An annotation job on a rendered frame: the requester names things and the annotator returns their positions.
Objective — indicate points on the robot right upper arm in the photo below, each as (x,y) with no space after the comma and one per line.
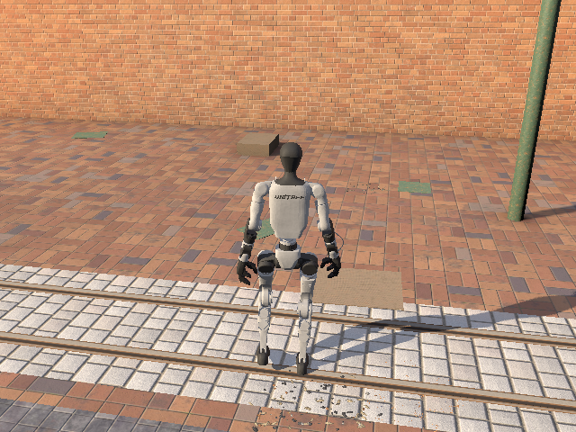
(317,191)

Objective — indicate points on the robot left upper arm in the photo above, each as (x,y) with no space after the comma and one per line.
(257,205)

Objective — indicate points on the robot right forearm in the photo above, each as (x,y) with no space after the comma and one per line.
(330,241)

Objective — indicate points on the left robot thigh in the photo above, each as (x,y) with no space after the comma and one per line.
(265,269)

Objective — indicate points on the left robot foot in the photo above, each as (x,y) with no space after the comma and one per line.
(262,359)

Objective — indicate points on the robot right hand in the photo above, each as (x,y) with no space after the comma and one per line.
(335,264)

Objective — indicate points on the robot left forearm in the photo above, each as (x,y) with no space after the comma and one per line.
(247,244)

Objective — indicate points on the robot left hand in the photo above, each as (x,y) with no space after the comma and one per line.
(241,271)

